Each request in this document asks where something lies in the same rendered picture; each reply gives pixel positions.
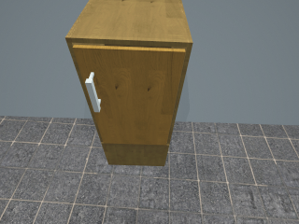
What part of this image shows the cupboard door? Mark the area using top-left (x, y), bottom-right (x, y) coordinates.
top-left (72, 45), bottom-right (186, 146)

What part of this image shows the handle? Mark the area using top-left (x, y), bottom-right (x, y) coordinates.
top-left (85, 72), bottom-right (101, 113)

